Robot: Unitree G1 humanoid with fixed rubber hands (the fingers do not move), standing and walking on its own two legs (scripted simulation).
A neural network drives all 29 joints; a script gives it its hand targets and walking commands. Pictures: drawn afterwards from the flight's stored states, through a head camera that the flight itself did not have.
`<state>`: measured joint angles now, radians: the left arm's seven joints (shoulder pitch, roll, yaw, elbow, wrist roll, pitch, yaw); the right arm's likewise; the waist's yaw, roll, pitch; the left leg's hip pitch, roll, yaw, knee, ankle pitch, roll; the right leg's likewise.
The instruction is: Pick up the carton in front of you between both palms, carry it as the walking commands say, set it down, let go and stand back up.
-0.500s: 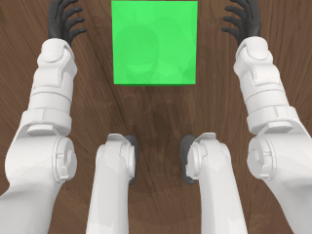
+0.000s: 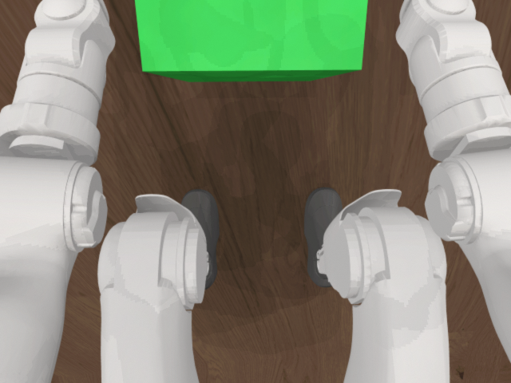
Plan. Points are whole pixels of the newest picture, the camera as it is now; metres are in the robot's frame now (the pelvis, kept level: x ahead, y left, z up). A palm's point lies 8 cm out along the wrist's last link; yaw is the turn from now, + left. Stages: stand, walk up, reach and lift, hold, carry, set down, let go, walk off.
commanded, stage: reach and lift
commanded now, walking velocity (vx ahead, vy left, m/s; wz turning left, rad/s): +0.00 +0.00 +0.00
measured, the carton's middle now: out of the picture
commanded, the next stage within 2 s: none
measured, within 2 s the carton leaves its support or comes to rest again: leaves its support in 0.78 s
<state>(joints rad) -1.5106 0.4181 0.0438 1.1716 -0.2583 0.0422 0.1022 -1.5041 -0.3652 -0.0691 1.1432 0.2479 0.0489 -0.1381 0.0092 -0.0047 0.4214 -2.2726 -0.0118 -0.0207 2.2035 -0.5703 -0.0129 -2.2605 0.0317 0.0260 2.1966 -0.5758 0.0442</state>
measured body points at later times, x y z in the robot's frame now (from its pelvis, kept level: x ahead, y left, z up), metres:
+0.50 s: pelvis -0.01 +0.00 +0.00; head +0.37 +0.01 +0.24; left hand +0.56 +0.17 -0.18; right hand +0.57 -0.14 -0.18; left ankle +0.11 +0.12 -0.33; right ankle +0.11 -0.13 -0.33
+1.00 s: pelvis +0.00 -0.01 +0.03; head +0.31 +0.01 +0.36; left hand +0.53 +0.17 -0.07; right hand +0.55 -0.13 -0.07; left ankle +0.11 +0.12 -0.33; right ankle +0.11 -0.13 -0.33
